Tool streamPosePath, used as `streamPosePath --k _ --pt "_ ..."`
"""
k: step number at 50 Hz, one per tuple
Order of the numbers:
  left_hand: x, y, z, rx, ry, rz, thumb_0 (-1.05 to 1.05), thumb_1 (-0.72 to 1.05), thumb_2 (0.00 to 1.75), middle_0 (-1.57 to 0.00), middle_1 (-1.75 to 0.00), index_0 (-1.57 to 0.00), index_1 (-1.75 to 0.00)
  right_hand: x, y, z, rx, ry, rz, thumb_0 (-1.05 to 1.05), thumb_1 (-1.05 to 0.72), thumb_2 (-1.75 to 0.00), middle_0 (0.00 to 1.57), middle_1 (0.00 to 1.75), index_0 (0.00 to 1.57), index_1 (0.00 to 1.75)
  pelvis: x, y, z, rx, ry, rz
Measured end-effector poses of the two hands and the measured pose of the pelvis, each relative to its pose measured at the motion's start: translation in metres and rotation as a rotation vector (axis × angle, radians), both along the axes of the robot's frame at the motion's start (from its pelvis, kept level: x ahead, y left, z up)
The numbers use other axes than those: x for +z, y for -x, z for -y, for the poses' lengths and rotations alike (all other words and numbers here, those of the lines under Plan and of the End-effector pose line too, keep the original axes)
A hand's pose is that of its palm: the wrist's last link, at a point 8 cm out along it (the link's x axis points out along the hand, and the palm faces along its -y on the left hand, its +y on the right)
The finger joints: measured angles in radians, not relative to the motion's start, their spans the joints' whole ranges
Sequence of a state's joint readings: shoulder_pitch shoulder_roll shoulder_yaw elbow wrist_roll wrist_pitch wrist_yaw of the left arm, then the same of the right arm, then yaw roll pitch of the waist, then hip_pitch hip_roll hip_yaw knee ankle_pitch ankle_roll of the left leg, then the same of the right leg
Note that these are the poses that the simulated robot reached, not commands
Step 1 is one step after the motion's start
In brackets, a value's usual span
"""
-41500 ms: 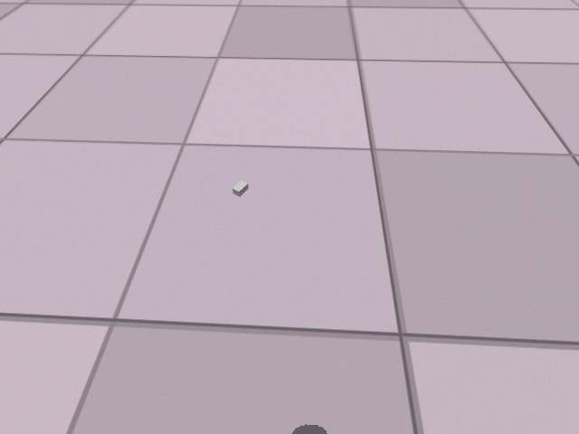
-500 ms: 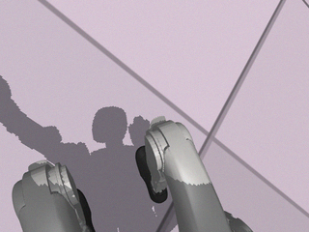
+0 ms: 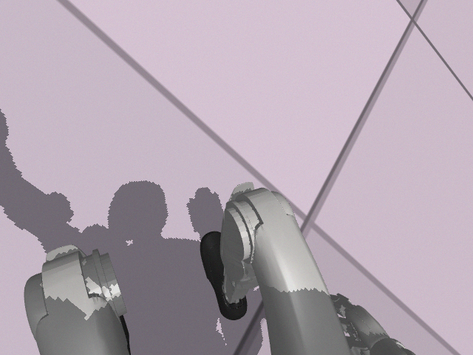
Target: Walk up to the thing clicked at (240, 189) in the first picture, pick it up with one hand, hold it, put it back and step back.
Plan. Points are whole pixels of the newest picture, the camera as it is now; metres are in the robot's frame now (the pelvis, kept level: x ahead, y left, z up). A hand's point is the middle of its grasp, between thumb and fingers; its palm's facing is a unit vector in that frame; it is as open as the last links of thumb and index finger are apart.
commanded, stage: rest palm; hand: left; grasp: from above
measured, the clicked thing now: out of the picture +0.51 +0.30 -0.31
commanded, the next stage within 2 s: close in 1.56 s
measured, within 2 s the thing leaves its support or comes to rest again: neither
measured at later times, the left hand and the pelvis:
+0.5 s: hand out of the picture +0.50 +0.30 -0.25, palm faces -0.46 -0.11 -0.88, open 13.3 cm; pelvis +0.00 +0.00 -0.01, yaw -3 degrees
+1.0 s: hand out of the picture +0.49 +0.29 -0.28, palm faces -0.48 -0.13 -0.87, open 12.3 cm; pelvis +0.00 +0.00 -0.02, yaw -4 degrees
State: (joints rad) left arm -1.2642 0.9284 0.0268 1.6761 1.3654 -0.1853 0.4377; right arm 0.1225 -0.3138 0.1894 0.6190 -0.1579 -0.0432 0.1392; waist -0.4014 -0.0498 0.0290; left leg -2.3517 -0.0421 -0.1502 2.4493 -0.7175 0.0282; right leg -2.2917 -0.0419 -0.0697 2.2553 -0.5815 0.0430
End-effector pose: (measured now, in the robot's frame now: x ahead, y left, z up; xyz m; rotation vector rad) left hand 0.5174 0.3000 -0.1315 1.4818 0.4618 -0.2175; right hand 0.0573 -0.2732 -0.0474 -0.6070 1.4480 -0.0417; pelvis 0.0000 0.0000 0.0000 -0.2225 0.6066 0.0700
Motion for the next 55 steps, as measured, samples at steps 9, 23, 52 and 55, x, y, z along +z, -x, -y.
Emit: streamPosePath --k 9,23,52,55 --pt "-0.031 0.011 0.008 0.051 -0.009 -0.109 0.0 -0.4 0.91 -0.15 -0.96 -0.16 -0.94 -0.003 0.056 -0.015 -0.078 -0.06 -0.112 0.0 -0.89 -0.89 0.2 0.3 0.2 0.3 -0.003 0.003 0.002 -0.014 -0.007 0.015" --pt "-0.062 0.015 0.0 0.009 0.024 -0.06 0.0 -0.36 0.87 -0.2 -0.88 -0.2 -0.87 0.002 0.061 -0.013 -0.006 -0.03 -0.16 0.0 -0.88 -0.89 0.2 0.3 0.2 0.3 -0.014 0.003 0.005 -0.034 0.015 0.055" --pt "-0.088 0.022 0.002 0.054 0.024 -0.075 0.0 -0.19 0.71 -0.33 -0.78 -0.34 -0.76 0.008 0.039 -0.021 0.098 -0.083 -0.11 0.0 -0.89 -0.9 0.2 0.3 0.2 0.3 -0.015 0.003 -0.001 -0.042 0.048 0.079" --pt "-0.089 0.021 0.002 0.05 0.03 -0.072 0.0 -0.18 0.7 -0.33 -0.78 -0.35 -0.76 0.009 0.042 -0.022 0.093 -0.084 -0.127 0.0 -0.89 -0.9 0.2 0.3 0.2 0.3 -0.015 0.002 -0.002 -0.044 0.05 0.079"
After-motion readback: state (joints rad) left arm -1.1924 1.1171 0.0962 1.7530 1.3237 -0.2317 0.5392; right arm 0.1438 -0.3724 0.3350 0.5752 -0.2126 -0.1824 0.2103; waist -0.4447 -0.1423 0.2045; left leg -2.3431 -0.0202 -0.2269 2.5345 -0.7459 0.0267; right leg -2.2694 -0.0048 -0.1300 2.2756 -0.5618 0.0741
